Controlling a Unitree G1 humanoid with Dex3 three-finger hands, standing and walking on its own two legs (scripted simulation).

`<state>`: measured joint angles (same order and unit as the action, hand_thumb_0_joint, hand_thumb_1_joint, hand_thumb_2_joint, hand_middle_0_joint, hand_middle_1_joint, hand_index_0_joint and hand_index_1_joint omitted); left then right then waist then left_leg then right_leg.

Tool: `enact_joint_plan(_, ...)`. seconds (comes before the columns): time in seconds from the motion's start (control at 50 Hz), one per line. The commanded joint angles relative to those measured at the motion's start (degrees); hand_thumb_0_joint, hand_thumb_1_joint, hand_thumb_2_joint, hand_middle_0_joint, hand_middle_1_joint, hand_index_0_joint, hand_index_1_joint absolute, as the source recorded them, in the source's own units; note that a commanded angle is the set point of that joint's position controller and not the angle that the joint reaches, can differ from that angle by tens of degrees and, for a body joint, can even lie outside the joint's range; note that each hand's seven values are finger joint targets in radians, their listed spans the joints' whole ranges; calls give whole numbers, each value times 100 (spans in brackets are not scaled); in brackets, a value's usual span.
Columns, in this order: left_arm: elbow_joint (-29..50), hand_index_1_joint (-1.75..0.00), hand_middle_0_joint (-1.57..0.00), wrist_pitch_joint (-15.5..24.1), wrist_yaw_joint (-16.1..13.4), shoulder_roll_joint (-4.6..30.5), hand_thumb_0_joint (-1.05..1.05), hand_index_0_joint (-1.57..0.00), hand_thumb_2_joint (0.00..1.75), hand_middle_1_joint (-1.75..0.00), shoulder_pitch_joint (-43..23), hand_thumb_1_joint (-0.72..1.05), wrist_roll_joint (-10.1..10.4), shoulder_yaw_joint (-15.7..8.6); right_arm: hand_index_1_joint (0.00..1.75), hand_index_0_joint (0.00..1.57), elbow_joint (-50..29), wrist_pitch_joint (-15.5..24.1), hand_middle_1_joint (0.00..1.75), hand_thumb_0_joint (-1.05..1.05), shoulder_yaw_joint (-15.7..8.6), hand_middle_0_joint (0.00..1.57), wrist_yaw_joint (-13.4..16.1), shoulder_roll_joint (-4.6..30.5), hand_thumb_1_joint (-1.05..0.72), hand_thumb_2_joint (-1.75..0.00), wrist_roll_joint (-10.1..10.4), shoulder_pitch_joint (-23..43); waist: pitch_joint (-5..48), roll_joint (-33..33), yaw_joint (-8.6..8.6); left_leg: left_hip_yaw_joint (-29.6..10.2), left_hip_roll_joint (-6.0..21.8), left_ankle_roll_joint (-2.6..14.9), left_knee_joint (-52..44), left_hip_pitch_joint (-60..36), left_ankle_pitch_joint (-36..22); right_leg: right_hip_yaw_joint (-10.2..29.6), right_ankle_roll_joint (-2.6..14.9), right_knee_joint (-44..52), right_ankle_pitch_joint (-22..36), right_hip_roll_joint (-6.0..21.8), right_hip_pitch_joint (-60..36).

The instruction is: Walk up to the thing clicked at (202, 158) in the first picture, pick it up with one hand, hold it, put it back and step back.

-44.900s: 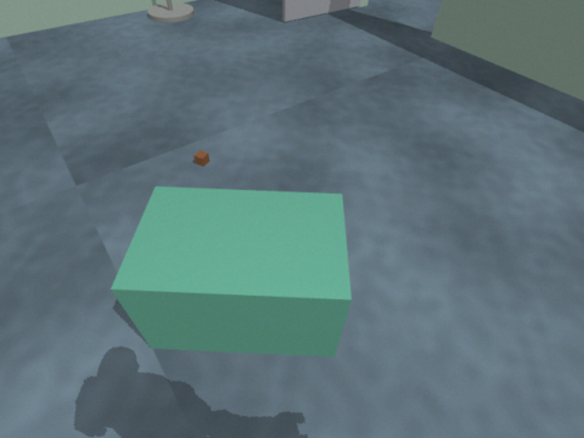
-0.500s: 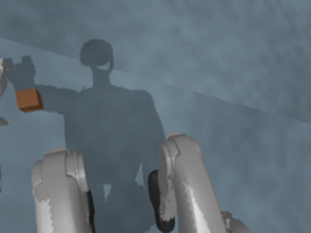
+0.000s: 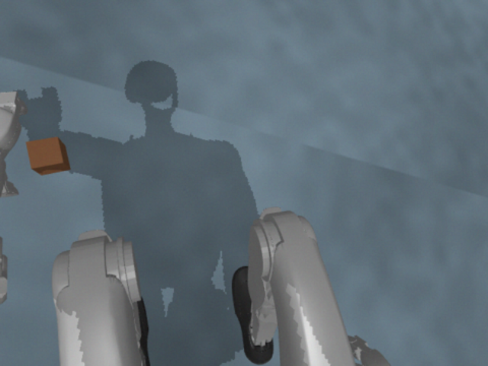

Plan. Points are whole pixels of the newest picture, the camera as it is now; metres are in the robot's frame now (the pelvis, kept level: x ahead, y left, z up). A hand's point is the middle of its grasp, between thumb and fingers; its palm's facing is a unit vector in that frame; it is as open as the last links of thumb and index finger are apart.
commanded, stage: approach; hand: left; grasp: from above
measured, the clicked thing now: (49, 156) +0.49 +0.30 -0.30
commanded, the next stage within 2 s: rest palm in 0.48 s
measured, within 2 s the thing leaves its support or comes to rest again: neither
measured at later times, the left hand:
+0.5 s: hand (21, 151) +0.46 +0.30 -0.18, palm faces -0.52 -0.14 -0.85, open 14.4 cm
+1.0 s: hand (41, 156) +0.46 +0.29 -0.22, palm faces -0.47 -0.14 -0.87, open 14.5 cm
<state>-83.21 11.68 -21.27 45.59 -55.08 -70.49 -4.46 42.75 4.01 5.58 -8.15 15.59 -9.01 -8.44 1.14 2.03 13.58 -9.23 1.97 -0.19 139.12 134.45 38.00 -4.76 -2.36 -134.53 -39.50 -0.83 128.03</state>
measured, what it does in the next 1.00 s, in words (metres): stands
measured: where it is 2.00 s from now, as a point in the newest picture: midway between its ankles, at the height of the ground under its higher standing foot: (197, 343)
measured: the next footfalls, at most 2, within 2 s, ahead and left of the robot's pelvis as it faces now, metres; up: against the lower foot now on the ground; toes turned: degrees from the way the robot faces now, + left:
none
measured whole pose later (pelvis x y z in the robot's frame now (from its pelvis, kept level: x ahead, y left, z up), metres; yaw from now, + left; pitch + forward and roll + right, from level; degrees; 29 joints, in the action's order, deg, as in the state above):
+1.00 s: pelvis +0.00 +0.00 -0.01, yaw -2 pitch +30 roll -10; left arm -95.9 10.7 -27.5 49.3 -62.0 -73.0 -6.3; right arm 40.1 7.9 10.5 -9.5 16.7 -11.7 -6.7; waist -3.7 4.8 19.1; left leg -11.1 2.2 -0.3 142.4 135.9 38.1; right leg -6.0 -2.8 -136.5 -38.6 -1.8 129.2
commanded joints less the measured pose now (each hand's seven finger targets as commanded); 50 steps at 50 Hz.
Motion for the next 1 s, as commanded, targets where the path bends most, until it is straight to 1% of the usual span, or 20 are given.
enact_joint_plan(0.0,854,-98,-7,81,-408,1014,0,-5,105,-96,-2442,-60,-20,99,30,20,30,34,30,0,-448,20,92,1518,-89,-89,27,-1209,3714,-2064,375,482,-63,99,-1346,-3158,-755,-621,421,1344,1224,-241,-1324)
enact_joint_plan(0.02,730,-98,-7,62,-453,1016,0,-5,106,-96,-2604,-60,-32,125,30,20,47,55,30,0,-416,20,92,1503,-89,-89,4,-1241,3598,-2042,472,499,-62,109,-1303,-3052,-739,-601,414,1353,1232,-239,-1325)
enact_joint_plan(0.06,655,-98,-8,-12,-547,1134,0,-5,107,-95,-2723,-60,-131,58,30,20,52,82,30,0,-387,20,98,1519,-89,-89,-38,-1311,3614,-2143,467,515,-70,95,-1339,-3115,-785,-599,416,1344,1249,-231,-1380)
enact_joint_plan(0.1,628,-99,-7,-103,-675,1483,0,-5,107,-96,-2800,-61,-189,-138,30,20,16,84,30,0,-341,20,100,1557,-89,-89,-47,-1315,3910,-2303,332,535,-64,92,-1344,-3230,-872,-596,425,1316,1302,-239,-1445)
enact_joint_plan(0.14,297,-98,-7,-298,-774,1403,0,-5,106,-96,-2493,-60,-206,-207,30,20,-38,92,30,0,-305,20,71,1533,-89,-89,-78,-1300,3893,-2378,279,571,-66,80,-1366,-3304,-964,-597,435,1261,1389,-228,-1488)
enact_joint_plan(0.2,168,-98,-8,-593,-842,1624,0,-5,106,-95,-2385,-60,-159,-412,30,20,-152,69,30,0,-267,20,35,1544,-89,-89,-53,-1219,4096,-2459,117,619,-85,104,-1435,-3285,-1064,-554,457,1222,1480,-231,-1597)
enact_joint_plan(0.34,-395,-98,-8,-883,-212,1430,0,-6,105,-96,-1741,-60,346,-185,30,20,-249,55,30,0,-190,20,-37,1529,-89,-89,65,-1163,3421,-1213,259,624,-73,324,-1212,-2078,-730,-387,335,1468,1219,-317,-2125)
enact_joint_plan(0.38,-313,-98,-8,-719,-9,1382,0,-6,104,-97,-1845,-58,455,-126,30,20,-270,85,30,0,-148,20,-40,1538,-89,-89,52,-1152,3390,-1104,379,561,-64,323,-1166,-1950,-690,-389,325,1439,1154,-325,-2269)
enact_joint_plan(0.4,-257,-99,-8,-618,67,1597,0,-6,104,-97,-1794,-59,474,-294,30,20,-344,99,30,0,-158,20,-33,1629,-89,-89,29,-1155,3351,-960,417,528,-67,335,-1128,-1899,-667,-399,305,1455,1123,-303,-2343)
enact_joint_plan(0.46,410,-98,-9,-195,185,1699,0,-8,103,-97,-2142,-57,366,-254,30,20,-277,74,30,0,-161,20,-4,1613,-89,-89,-23,-1240,3593,-1379,384,500,-67,238,-1092,-2197,-652,-459,350,1413,1061,-304,-2322)
enact_joint_plan(0.54,1544,-98,-7,204,-90,1663,0,-5,104,-96,-1856,-60,168,-342,30,20,-241,68,30,0,-290,20,12,1590,-89,-89,-6,-1300,4091,-2424,134,531,-71,41,-1142,-3187,-965,-571,457,1209,1316,-281,-2062)
enact_joint_plan(0.58,2039,-96,-7,214,-305,1518,0,-5,104,-94,-1891,-60,140,-396,30,20,-230,85,30,0,-427,20,-8,1591,-89,-90,14,-1294,4392,-2732,138,506,-53,-5,-1303,-3660,-1051,-636,470,1126,1432,-261,-1858)
enact_joint_plan(0.6,1939,-94,-7,167,-406,1480,0,-3,106,-90,-1838,-61,101,-387,30,20,-213,76,30,0,-469,20,-18,1599,-89,-90,28,-1227,4371,-2843,119,491,-43,-22,-1371,-3701,-1024,-658,496,1076,1393,-261,-1660)
enact_joint_plan(0.64,1291,-92,-7,19,-553,1093,0,-2,110,-87,-2062,-61,10,-164,30,20,-92,86,30,0,-445,20,-49,1554,-89,-90,-7,-1266,3924,-2620,356,493,-33,15,-1348,-3435,-924,-680,469,1139,1372,-269,-1360)
enact_joint_plan(0.72,-144,-91,-7,-255,-690,929,0,-2,111,-86,-2019,-61,-22,54,30,20,-25,98,30,0,-292,20,-42,1578,-89,-90,-62,-1341,2981,-1654,575,475,-54,163,-1160,-2529,-754,-656,392,1346,1287,-288,-1272)
enact_joint_plan(0.78,-542,-93,-8,-310,-708,1090,0,-3,109,-88,-2059,-61,-27,35,30,20,-15,174,30,0,-187,20,-39,1599,-88,-90,-105,-1289,3026,-1667,474,466,-67,170,-1135,-2546,-758,-638,391,1282,1259,-285,-1435)
enact_joint_plan(0.8,-584,-93,-7,-299,-682,1051,0,-4,107,-89,-2128,-60,-31,53,30,20,-41,226,30,0,-163,20,-61,1642,-88,-89,-139,-1300,2941,-1673,576,438,-77,159,-1157,-2623,-739,-695,393,1209,1207,-275,-1395)
enact_joint_plan(0.88,-443,-94,-8,-142,-694,1555,0,-4,107,-90,-2444,-60,-131,-103,30,20,-182,332,30,0,-54,20,-83,1752,-88,-90,-183,-1186,3322,-1843,641,384,-60,145,-1068,-2860,-777,-740,375,1109,1224,-278,-1617)
enact_joint_plan(0.92,-536,-93,-9,-78,-795,1840,0,-5,107,-89,-2378,-59,-217,-297,30,20,-191,371,30,0,28,20,-92,1776,-88,-90,-238,-1187,3312,-1925,650,399,-43,146,-1000,-2837,-819,-723,350,1102,1280,-297,-1730)
enact_joint_plan(0.98,-613,-94,-8,13,-1060,1785,0,-5,105,-91,-2303,-59,-261,-324,30,20,-267,435,30,0,113,20,-111,1753,-88,-90,-313,-1029,3263,-2200,611,408,-33,99,-1029,-2889,-759,-778,379,1065,1245,-325,-1683)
